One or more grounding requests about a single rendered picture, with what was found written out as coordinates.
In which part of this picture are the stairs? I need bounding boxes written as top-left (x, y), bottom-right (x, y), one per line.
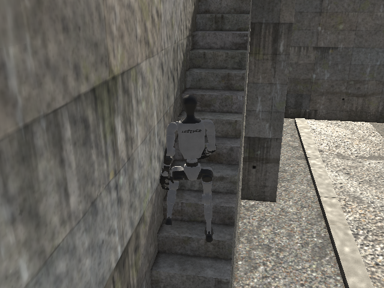
top-left (151, 0), bottom-right (252, 288)

